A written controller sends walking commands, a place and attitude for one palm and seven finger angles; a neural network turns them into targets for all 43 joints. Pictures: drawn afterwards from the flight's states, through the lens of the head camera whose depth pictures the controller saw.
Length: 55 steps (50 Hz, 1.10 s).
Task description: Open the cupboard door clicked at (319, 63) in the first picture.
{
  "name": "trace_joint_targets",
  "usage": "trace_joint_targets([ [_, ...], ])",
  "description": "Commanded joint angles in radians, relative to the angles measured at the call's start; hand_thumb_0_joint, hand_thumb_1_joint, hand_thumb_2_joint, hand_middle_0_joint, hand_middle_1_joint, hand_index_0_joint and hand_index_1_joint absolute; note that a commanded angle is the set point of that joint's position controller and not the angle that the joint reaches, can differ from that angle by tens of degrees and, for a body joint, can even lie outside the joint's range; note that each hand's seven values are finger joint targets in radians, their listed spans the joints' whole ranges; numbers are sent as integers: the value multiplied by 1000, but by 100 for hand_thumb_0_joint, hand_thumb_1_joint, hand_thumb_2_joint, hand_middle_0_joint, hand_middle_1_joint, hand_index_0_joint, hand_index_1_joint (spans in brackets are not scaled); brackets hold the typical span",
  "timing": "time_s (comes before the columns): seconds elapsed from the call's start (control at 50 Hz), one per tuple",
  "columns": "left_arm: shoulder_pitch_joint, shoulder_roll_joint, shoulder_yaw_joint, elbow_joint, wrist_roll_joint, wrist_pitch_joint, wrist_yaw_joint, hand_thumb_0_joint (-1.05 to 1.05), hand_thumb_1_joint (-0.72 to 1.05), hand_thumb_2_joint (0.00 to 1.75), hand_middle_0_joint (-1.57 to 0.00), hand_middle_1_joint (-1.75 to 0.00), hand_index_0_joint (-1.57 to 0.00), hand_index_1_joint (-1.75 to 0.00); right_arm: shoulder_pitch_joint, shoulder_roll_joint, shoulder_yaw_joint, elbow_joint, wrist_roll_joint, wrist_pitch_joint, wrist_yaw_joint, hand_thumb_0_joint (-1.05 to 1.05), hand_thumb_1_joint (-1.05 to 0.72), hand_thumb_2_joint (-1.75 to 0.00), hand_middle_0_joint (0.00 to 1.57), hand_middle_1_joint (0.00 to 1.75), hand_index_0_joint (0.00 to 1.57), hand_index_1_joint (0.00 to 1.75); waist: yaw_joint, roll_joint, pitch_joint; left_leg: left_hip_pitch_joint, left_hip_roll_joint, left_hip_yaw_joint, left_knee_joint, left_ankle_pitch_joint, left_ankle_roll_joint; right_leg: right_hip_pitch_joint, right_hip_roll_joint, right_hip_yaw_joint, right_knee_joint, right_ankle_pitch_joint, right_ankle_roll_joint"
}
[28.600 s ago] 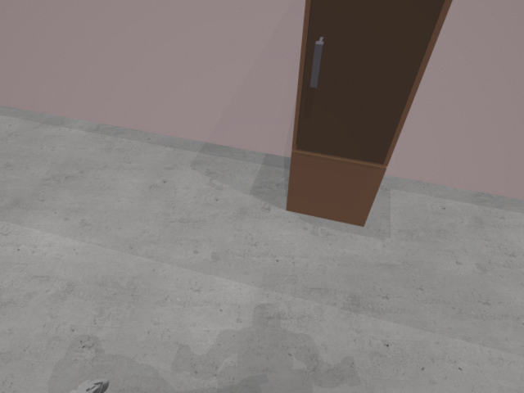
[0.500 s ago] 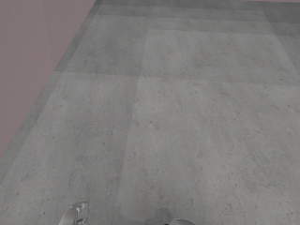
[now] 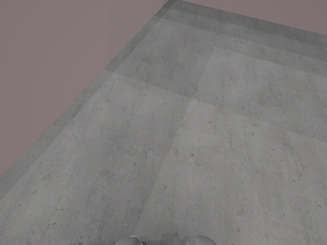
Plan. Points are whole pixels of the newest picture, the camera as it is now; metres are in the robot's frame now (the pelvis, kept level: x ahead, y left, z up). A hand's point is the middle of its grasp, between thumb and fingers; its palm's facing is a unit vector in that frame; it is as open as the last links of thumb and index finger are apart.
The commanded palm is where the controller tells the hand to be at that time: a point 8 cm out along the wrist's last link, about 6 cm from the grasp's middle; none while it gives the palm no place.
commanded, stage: turn to face it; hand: left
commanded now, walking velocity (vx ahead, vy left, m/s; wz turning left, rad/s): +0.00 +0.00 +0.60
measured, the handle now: out of the picture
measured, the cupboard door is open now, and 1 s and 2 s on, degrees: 52 52 52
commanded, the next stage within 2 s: none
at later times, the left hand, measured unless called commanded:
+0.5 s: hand out of the picture +0.04 +0.12 -0.14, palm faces +0.31 -0.92 -0.26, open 7.4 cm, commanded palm none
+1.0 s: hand out of the picture -0.02 +0.15 -0.14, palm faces +0.59 -0.76 -0.29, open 7.4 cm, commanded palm none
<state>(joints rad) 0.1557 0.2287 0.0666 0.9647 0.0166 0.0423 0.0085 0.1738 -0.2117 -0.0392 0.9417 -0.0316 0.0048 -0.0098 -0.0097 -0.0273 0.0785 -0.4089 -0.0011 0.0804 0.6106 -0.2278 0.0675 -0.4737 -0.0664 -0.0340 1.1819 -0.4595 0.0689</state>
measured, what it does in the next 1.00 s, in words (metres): steps on the spot, turning left: right foot, then left foot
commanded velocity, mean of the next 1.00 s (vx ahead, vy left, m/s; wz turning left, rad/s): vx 0.00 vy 0.00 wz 0.60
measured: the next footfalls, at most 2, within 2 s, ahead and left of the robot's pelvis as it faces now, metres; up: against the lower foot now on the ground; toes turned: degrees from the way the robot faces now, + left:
right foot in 0.30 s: +0.07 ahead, -0.19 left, +0.00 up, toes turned +11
left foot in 0.68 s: +0.01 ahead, +0.05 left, +0.00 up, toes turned +33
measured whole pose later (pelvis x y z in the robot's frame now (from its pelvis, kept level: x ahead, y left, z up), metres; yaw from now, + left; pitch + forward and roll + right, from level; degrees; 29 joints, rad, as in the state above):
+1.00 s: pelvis +0.03 -0.09 +0.01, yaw +37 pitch +1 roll -1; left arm 0.13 0.27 0.07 0.87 0.01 0.05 0.00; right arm 0.16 -0.22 -0.05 0.91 -0.03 0.05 0.01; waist -0.01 0.01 0.09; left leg -0.32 -0.01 -0.07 0.53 -0.23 0.00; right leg -0.43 -0.06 0.00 0.86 -0.43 0.08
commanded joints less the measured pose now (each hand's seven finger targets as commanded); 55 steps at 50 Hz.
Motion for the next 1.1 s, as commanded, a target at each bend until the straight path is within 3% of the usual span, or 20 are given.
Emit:
trace_joint_targets([
  [0.0,22,63,19,-84,0,-17,1,0,90,90,-20,-30,-20,-30,65,-204,-49,-56,8,-12,-16,0,-90,-90,20,30,20,30,0,125,-183,201,248,-328,-281,263,88,-41,-9,42,-68,65,12],
  [0.14,-40,68,15,-133,-1,-16,4,0,90,90,-20,-30,-20,-30,68,-224,-77,-58,3,12,-1,0,-90,-90,20,30,20,30,-29,192,-157,185,215,-407,-282,98,85,23,38,20,-331,20,10],
  [0.24,106,114,27,-109,-8,-34,14,0,90,90,-20,-30,-20,-30,-17,-201,-86,-93,18,28,3,0,-90,-90,20,30,20,30,41,165,-186,23,120,-404,-160,104,13,357,53,16,-763,191,-15],
  [0.28,133,272,54,-121,17,-44,27,0,90,90,-20,-30,-20,-30,-53,-102,-73,-141,25,26,13,0,-90,-90,20,30,20,30,76,-290,-125,-276,-91,-109,288,-357,-123,430,-414,466,-984,197,-190],
  [0.3,83,246,39,-132,9,-44,32,0,90,90,-20,-30,-20,-30,-50,-146,-79,-131,14,30,18,0,-90,-90,20,30,20,30,45,-198,-95,-238,-19,-154,484,-370,-105,308,-440,394,-950,295,-232],
  [0.32,13,183,25,-146,7,-47,31,0,90,90,-20,-30,-20,-30,-22,-131,-78,-114,10,37,25,0,-90,-90,20,30,20,30,-2,-142,-68,-227,2,-157,563,-288,-108,275,-354,276,-919,358,-223],
  [0.38,2,128,9,-145,0,-53,28,0,90,90,-20,-30,-20,-30,-9,-112,-68,-82,16,53,34,0,-90,-90,20,30,20,30,-18,-236,-73,-228,31,-85,585,-193,-142,352,-231,53,-819,707,-171],
  [0.46,102,162,19,-121,5,-56,27,0,90,90,-20,-30,-20,-30,-104,-85,-49,-104,20,52,41,0,-90,-90,20,30,20,30,32,-144,-88,-151,24,-10,349,-200,-148,432,-252,0,-773,815,-167],
  [0.56,140,199,35,-106,13,-52,22,0,90,90,-20,-30,-20,-30,-138,-83,-37,-122,23,41,41,0,-90,-90,20,30,20,30,56,-189,-105,-38,8,38,135,-220,-124,450,-290,-18,-712,862,-171],
  [0.62,100,205,41,-111,1,-49,15,0,90,90,-20,-30,-20,-30,-37,-124,-46,-103,19,29,35,0,-90,-90,20,30,20,30,-10,-137,-151,187,-4,38,-109,-29,-97,356,-270,-89,-551,803,-104],
  [0.64,85,181,36,-127,-6,-45,10,0,90,90,-20,-30,-20,-30,43,-188,-65,-85,14,22,31,0,-90,-90,20,30,20,30,-56,9,-206,379,96,-71,-171,190,-53,201,-228,-141,-388,606,-49],
  [0.66,52,104,14,-167,-12,-39,2,0,90,90,-20,-30,-20,-30,121,-303,-96,-75,8,16,23,0,-90,-90,20,30,20,30,-100,322,-233,516,395,-480,-207,592,106,-98,-68,-154,-140,-128,30],
  [0.68,-25,118,6,-196,-2,-22,12,0,90,90,-20,-30,-20,-30,173,-323,-95,-53,15,25,15,0,-90,-90,20,30,20,30,-109,245,-223,483,441,-482,-188,724,180,-145,-60,-16,-32,-211,17],
  [0.8,12,115,22,-136,3,-8,-1,0,90,90,-20,-30,-20,-30,-14,-227,-63,-103,10,9,-8,0,-90,-90,20,30,20,30,-4,176,-123,248,237,-317,-255,338,84,-81,-33,39,-37,51,20],
  [0.94,-22,98,15,-162,-3,-10,1,0,90,90,-20,-30,-20,-30,-12,-240,-76,-101,2,22,2,0,-90,-90,20,30,20,30,-9,183,-99,149,205,-397,-260,154,86,79,30,12,-371,28,9],
  [1.0,80,106,22,-142,-7,-25,5,0,90,90,-20,-30,-20,-30,-61,-226,-82,-116,10,30,4,0,-90,-90,20,30,20,30,41,175,-130,38,157,-395,-174,133,45,303,60,-8,-629,164,-2],
  [1.02,122,147,33,-134,-3,-35,11,0,90,90,-20,-30,-20,-30,-67,-192,-78,-124,19,31,6,0,-90,-90,20,30,20,30,66,87,-138,-70,95,-360,-91,14,-3,431,-9,56,-788,195,-17],
  [1.04,147,243,53,-135,14,-46,22,0,90,90,-20,-30,-20,-30,-50,-117,-69,-141,27,30,11,0,-90,-90,20,30,20,30,77,-227,-144,-238,-45,-188,147,-241,-86,522,-277,345,-934,133,-103],
  [1.06,127,275,49,-150,11,-43,27,0,90,90,-20,-30,-20,-30,-72,-140,-72,-152,20,31,16,0,-90,-90,20,30,20,30,79,-298,-122,-225,-51,-133,420,-400,-104,377,-443,461,-965,207,-199],
  [1.08,68,236,40,-166,7,-40,30,0,90,90,-20,-30,-20,-30,-53,-150,-77,-147,15,37,22,0,-90,-90,20,30,20,30,43,-175,-94,-191,-8,-167,539,-352,-97,285,-424,364,-951,209,-229],
])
